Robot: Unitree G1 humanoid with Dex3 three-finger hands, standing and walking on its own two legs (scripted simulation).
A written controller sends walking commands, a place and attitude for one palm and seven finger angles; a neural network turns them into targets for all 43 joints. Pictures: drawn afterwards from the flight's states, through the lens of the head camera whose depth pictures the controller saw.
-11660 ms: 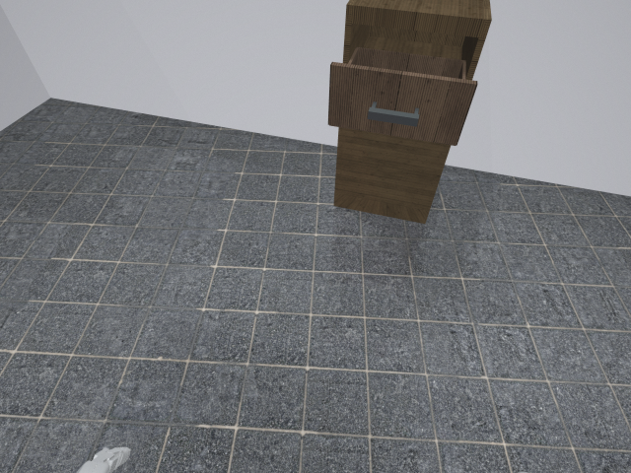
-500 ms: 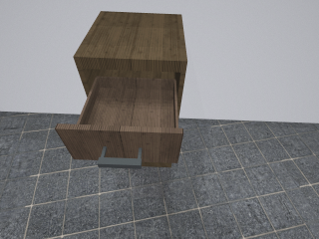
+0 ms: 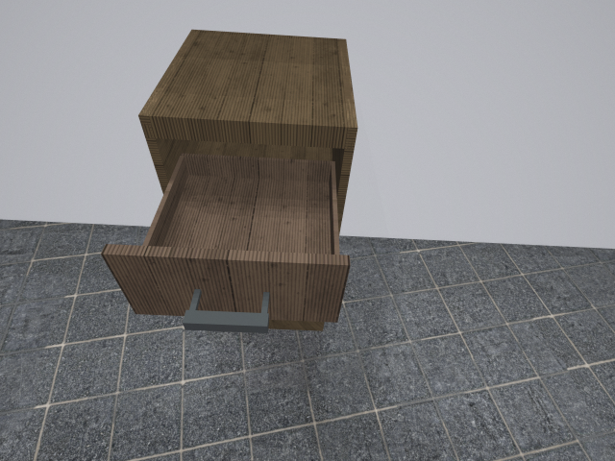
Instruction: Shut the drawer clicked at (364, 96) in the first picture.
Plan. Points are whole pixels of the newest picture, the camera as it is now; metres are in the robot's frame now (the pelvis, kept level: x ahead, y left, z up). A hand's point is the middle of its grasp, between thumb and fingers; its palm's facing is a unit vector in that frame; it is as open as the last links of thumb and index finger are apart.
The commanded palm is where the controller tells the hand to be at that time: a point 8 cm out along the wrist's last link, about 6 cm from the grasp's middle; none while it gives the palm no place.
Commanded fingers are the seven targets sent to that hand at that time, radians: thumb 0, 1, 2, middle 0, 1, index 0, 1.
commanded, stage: look again from close up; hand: left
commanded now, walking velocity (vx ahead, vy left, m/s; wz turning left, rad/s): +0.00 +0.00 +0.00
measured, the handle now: (229, 309) +0.36 +0.15 -0.07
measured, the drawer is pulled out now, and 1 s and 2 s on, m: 0.30 0.30 0.30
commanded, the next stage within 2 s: shuffle to correct the standing spot in 0.18 s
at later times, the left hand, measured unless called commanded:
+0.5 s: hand out of the picture -0.03 +0.15 -0.18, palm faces -0.01 -0.99 -0.16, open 7.4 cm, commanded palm none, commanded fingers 0.00 0.90 0.90 -0.20 -0.30 -0.20 -0.30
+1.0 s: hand out of the picture +0.04 +0.08 -0.18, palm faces +0.03 -0.99 -0.15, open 7.4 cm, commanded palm none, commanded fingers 0.00 0.90 0.90 -0.20 -0.30 -0.20 -0.30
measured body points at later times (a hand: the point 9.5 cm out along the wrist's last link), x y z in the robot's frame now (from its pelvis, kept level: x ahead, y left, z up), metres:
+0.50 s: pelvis +0.01 -0.01 +0.00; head +0.01 +0.00 +0.45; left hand -0.03 +0.20 -0.16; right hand -0.02 -0.22 -0.16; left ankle +0.01 +0.06 -0.74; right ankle -0.03 -0.14 -0.74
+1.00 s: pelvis +0.06 -0.06 -0.01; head +0.07 -0.06 +0.44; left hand +0.04 +0.13 -0.17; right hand +0.07 -0.29 -0.17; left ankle +0.01 +0.06 -0.74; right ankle -0.03 -0.15 -0.73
